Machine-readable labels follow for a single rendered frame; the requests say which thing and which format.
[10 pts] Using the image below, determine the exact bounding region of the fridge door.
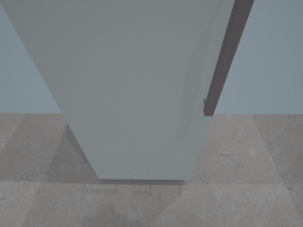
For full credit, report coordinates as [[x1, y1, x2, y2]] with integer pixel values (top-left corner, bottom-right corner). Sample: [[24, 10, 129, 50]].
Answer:
[[0, 0, 235, 180]]

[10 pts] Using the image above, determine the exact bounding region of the handle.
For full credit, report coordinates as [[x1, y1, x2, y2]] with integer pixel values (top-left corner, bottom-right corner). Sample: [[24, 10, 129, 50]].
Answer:
[[203, 0, 255, 116]]

